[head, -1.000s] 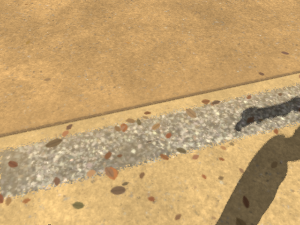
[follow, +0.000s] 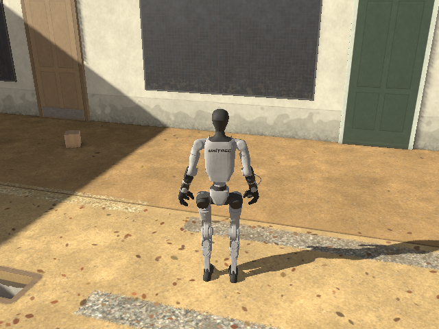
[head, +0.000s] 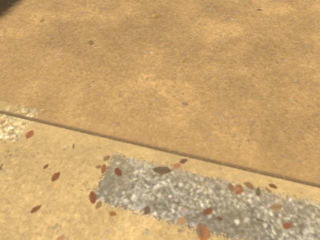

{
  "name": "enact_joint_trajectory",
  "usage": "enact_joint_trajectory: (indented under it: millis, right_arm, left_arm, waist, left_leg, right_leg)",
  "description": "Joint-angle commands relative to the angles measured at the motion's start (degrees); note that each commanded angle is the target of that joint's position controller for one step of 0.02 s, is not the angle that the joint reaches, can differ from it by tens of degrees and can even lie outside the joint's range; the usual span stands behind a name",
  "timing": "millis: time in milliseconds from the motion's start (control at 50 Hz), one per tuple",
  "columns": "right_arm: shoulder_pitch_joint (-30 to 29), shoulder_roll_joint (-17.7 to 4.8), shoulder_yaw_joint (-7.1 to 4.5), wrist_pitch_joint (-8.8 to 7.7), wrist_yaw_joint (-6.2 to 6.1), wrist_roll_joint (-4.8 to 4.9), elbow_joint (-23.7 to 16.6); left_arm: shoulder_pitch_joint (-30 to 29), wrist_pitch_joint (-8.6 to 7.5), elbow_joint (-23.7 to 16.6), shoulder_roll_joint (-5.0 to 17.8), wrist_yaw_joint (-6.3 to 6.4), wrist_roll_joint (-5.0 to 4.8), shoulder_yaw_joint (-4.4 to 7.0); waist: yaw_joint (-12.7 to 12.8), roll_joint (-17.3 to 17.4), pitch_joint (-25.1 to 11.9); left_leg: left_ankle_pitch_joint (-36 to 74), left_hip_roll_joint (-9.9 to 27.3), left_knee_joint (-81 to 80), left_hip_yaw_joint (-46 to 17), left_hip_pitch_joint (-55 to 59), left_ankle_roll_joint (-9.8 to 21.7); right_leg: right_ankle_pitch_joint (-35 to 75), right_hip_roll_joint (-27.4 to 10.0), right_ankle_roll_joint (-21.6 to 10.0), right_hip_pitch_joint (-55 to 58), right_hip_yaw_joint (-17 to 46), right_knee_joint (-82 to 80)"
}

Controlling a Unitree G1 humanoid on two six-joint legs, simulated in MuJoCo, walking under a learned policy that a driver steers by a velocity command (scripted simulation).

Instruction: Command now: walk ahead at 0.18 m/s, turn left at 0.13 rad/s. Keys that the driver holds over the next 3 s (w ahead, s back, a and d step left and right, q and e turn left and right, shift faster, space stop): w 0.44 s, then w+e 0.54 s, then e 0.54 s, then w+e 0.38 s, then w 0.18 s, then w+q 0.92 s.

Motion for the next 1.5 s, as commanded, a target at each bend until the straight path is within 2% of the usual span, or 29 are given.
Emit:
enact_joint_trajectory:
  millis: [20, 40, 60, 100, 160, 280, 340, 360, 380, 400, 420, 460, 500, 760, 860, 880, 900, 920, 940, 1000, 1100, 1200, 1320, 1400, 1420, 1440, 1460, 1480, 1500]
  right_arm:
    - [-2.92, -3.56, -0.74, -0.90, -0.04, 0.41, -4.69]
    - [-6.92, -6.45, -1.34, -1.28, 0.06, -0.83, -5.85]
    - [-7.63, -8.24, -2.22, -1.75, 0.31, -1.32, -5.85]
    - [-2.60, -7.85, -2.46, -2.52, 1.49, -1.19, -3.17]
    - [-3.52, -5.28, -1.89, -3.16, 2.74, -1.39, -2.07]
    - [-10.40, -4.15, -1.11, -3.53, 2.67, -0.90, -3.81]
    - [-4.76, -4.67, -1.41, -4.25, 1.96, -0.94, -2.08]
    - [0.99, -5.80, -1.94, -4.79, 1.43, -1.24, 0.11]
    - [9.66, -8.99, -3.02, -5.49, 0.65, -1.82, 2.56]
    - [16.89, -16.43, -4.73, -5.68, 0.07, -2.17, 3.34]
    - [16.58, -15.58, -4.64, -5.34, 0.05, -1.01, 4.32]
    - [7.33, -8.91, -2.79, -5.59, 0.52, -0.73, 2.52]
    - [5.07, -6.01, -1.76, -6.55, 0.08, -0.68, 2.60]
    - [12.12, -5.99, -1.43, -8.13, -0.92, -0.03, 9.58]
    - [10.88, -9.70, -2.30, -6.48, -2.00, -0.66, 10.50]
    - [10.34, -10.15, -2.38, -6.10, -1.93, -0.49, 10.03]
    - [11.21, -7.69, -1.80, -6.31, -1.55, -0.61, 8.13]
    - [12.33, -3.87, -1.33, -6.74, -0.30, 0.51, 4.35]
    - [5.37, -7.80, -1.85, -7.37, -0.11, -0.27, 3.33]
    - [2.94, -6.50, -1.44, -7.68, -0.22, -0.59, 2.67]
    - [4.16, -4.38, -1.07, -3.58, -0.28, -1.41, 1.80]
    - [-4.73, -5.16, -0.81, -2.91, -0.37, -0.82, -1.69]
    - [-9.87, -7.11, -0.47, -3.56, -0.97, 0.02, -3.75]
    - [2.19, -9.87, -1.17, -5.45, -2.24, -0.54, -1.15]
    - [5.90, -14.56, -1.98, -5.59, -3.09, -0.69, -1.81]
    - [4.48, -15.08, -2.00, -4.13, -2.66, 0.55, -2.61]
    - [4.82, -11.40, -1.33, -3.05, -2.15, 1.35, -2.87]
    - [1.00, -10.39, -1.50, -2.49, -2.67, 1.14, -3.83]
    - [-2.69, -7.18, -0.51, -1.79, -2.77, 0.70, -4.99]
  left_arm:
    - [6.64, -2.26, -1.70, 11.07, 0.36, 0.80, 2.23]
    - [9.24, -2.23, 0.14, 14.01, -0.17, 0.94, 3.67]
    - [8.47, -2.56, 0.64, 11.30, -0.39, 0.89, 3.04]
    - [4.27, -3.48, 0.32, 8.32, -0.56, -0.17, 2.36]
    - [4.93, -5.08, 1.53, 7.11, -0.79, -0.58, 2.31]
    - [9.42, -5.84, 4.67, 8.61, -1.34, -0.17, 3.25]
    - [7.57, -5.69, 5.14, 9.74, -1.56, -0.65, 3.57]
    - [7.24, -5.72, 5.24, 8.86, -1.49, -0.69, 3.29]
    - [5.81, -5.95, 4.38, 6.23, -1.56, -0.55, 2.39]
    - [4.98, -6.31, 0.96, 0.70, -1.83, -1.31, 0.71]
    - [3.63, -5.75, 1.25, 6.27, -1.37, 0.11, 2.15]
    - [3.09, -5.76, 2.47, 6.04, -2.39, -0.27, 2.21]
    - [3.89, -5.17, 3.77, 4.96, -2.94, 0.07, 2.10]
    - [-15.53, -4.17, -2.54, 1.03, -4.93, 0.63, 0.11]
    - [-2.63, -4.35, 0.29, 4.52, -3.77, 1.00, 1.76]
    - [5.91, -4.75, 2.90, 6.54, -3.24, 1.55, 2.92]
    - [12.42, -4.66, 3.97, 11.81, -2.19, 1.81, 4.66]
    - [8.62, -4.02, 2.45, 16.46, -2.08, 0.65, 5.80]
    - [7.89, -3.42, 2.54, 14.75, -1.89, -0.84, 5.78]
    - [1.01, -4.16, 2.86, 8.13, -0.98, -1.06, 3.99]
    - [1.81, -5.72, 2.97, 9.61, -1.27, -1.18, 3.95]
    - [5.85, -3.87, 2.99, 9.65, -0.42, -1.39, 3.99]
    - [7.94, -2.13, 2.19, 10.49, 0.66, -0.28, 4.47]
    - [0.29, -2.71, -0.79, 10.67, 0.29, -1.37, 4.42]
    - [3.23, -3.23, -2.80, 6.44, 0.19, -2.19, 3.23]
    - [11.02, -2.33, -2.06, 7.34, 0.62, -1.64, 3.87]
    - [13.59, -1.30, 0.74, 9.85, 0.87, 1.04, 4.39]
    - [10.78, -0.49, 0.35, 9.15, 0.51, 0.59, 4.15]
    - [5.64, 0.45, -0.07, 10.73, 0.04, 0.62, 4.43]
  waist:
    - [2.63, -10.39, 0.68]
    - [5.28, -14.11, 5.93]
    - [3.72, -9.16, 8.96]
    - [0.22, -7.59, 6.80]
    - [1.21, -6.84, 3.75]
    - [4.27, -8.06, 4.07]
    - [0.29, -6.03, 3.34]
    - [-2.23, -3.78, 1.45]
    - [-6.27, 2.13, -3.25]
    - [-8.39, 17.06, -8.13]
    - [-7.29, 12.36, -4.96]
    - [-2.55, 4.43, 2.29]
    - [-0.67, 5.10, 2.74]
    - [-2.68, 3.40, 6.46]
    - [3.75, 5.59, -3.23]
    - [7.66, 3.86, -7.82]
    - [9.19, -2.94, -13.42]
    - [4.37, -15.14, -18.25]
    - [6.66, -4.56, -14.52]
    - [0.14, 2.97, 0.11]
    - [-2.52, -0.04, -2.01]
    - [1.28, -3.97, -3.24]
    - [3.68, -4.95, -2.21]
    - [-3.69, -3.45, -4.31]
    - [-2.92, 7.47, -11.71]
    - [1.15, 14.71, -15.07]
    - [2.04, 6.24, -12.86]
    - [1.91, 8.89, -11.74]
    - [1.30, 4.58, -6.74]
  left_leg:
    - [-18.12, 1.38, 4.65, -3.62, -18.62, 1.74]
    - [-15.29, -0.38, 14.07, 1.99, -21.87, 0.66]
    - [-12.21, 2.68, 19.87, -0.89, -22.65, 0.43]
    - [-6.74, 4.53, 22.22, 0.06, -21.01, -0.72]
    - [-2.09, 5.04, 20.02, 4.11, -18.87, -2.07]
    - [-2.12, 5.59, 5.31, 7.28, -11.81, -2.49]
    - [1.80, 4.12, -2.09, 8.71, 1.22, -0.71]
    - [1.52, 3.42, -4.27, 7.81, 9.90, 0.02]
    - [-3.99, 9.46, -7.50, -0.12, 20.53, 1.75]
    - [-21.28, 25.24, -16.87, -25.12, 30.32, 7.38]
    - [-25.59, 28.27, -20.38, -35.30, 24.67, 10.51]
    - [-17.86, 23.19, -20.09, -21.96, 16.12, 8.55]
    - [-5.01, 19.19, -22.07, -11.77, 12.83, 5.53]
    - [30.06, 17.81, -21.56, 11.30, 15.80, 3.94]
    - [62.62, 19.22, 4.30, 15.37, 21.77, 2.35]
    - [54.13, 18.13, 17.54, 16.19, 15.46, 1.53]
    - [27.28, 15.14, 36.09, 16.54, 2.65, 0.30]
    - [-16.58, 1.43, 55.77, 9.52, -20.83, -2.77]
    - [-11.48, 5.06, 56.73, 0.33, -27.70, -1.92]
    - [-3.80, 10.97, 43.11, 0.74, -21.20, -2.91]
    - [-1.71, 9.60, 32.87, 3.31, -15.43, -6.65]
    - [6.59, 7.90, 22.48, 3.52, -18.29, -7.00]
    - [3.54, 5.04, 12.04, 0.99, -18.64, -5.27]
    - [14.75, 6.55, -7.67, -2.01, 5.26, -1.17]
    - [36.91, 23.03, -5.90, -14.91, 18.23, 2.81]
    - [55.17, 32.49, -5.64, -28.13, 20.42, 10.69]
    - [57.39, 31.25, -2.36, -24.45, 18.04, 11.97]
    - [39.04, 30.72, -6.00, -23.52, 14.13, 13.29]
    - [23.57, 24.96, -10.59, -16.93, 7.82, 10.48]
  right_leg:
    - [-19.41, -13.76, -6.86, 12.92, 21.02, -17.89]
    - [-26.08, -21.62, -11.81, 7.41, 32.23, -25.37]
    - [-24.98, -21.67, -12.95, 5.12, 32.56, -26.50]
    - [-16.35, -16.57, -10.28, 7.02, 24.18, -25.94]
    - [-3.57, -11.57, -9.06, 9.70, 14.61, -24.25]
    - [2.64, -12.51, -10.14, 8.15, 11.17, -21.47]
    - [8.04, -12.64, -8.88, 1.82, 9.65, -16.29]
    - [11.99, -10.82, -7.63, -1.84, 7.69, -10.73]
    - [13.15, -6.91, -5.69, -7.05, 3.31, 2.07]
    - [-2.91, 1.12, -2.49, -21.28, -3.72, 21.09]
    - [-10.11, 1.78, -3.47, -26.84, 1.59, 30.80]
    - [-1.17, -3.25, -4.56, -26.93, 4.82, 32.92]
    - [3.71, -4.48, -3.37, -23.53, 4.70, 30.33]
    - [20.49, -2.57, -2.39, -23.63, -4.28, 7.95]
    - [9.11, 5.22, -9.05, -6.53, -8.14, 3.77]
    - [9.55, 5.62, -11.13, 5.71, -5.87, -0.29]
    - [2.92, -6.89, -14.70, 18.91, 10.28, -1.41]
    - [3.65, -20.63, -24.82, 32.28, 44.95, -10.23]
    - [4.59, -18.82, -23.25, 30.25, 41.42, -13.52]
    - [26.85, -12.45, -17.20, 8.20, 23.20, -15.48]
    - [56.88, -6.43, -14.40, 1.57, 12.24, -12.43]
    - [55.91, -4.03, -9.17, 5.51, 13.40, -9.08]
    - [54.76, -5.96, -8.84, 12.85, 20.89, -2.76]
    - [44.94, -0.27, -3.54, 3.68, 22.81, 9.69]
    - [17.12, 4.45, -1.02, -3.25, 15.41, 24.30]
    - [-21.86, 12.69, -0.60, -11.60, 8.42, 33.12]
    - [-20.96, 8.42, 0.05, -12.83, 8.49, 40.62]
    - [-15.74, 6.83, 0.91, -15.61, 6.45, 43.90]
    - [-10.50, 4.31, 1.85, -15.05, 6.47, 42.24]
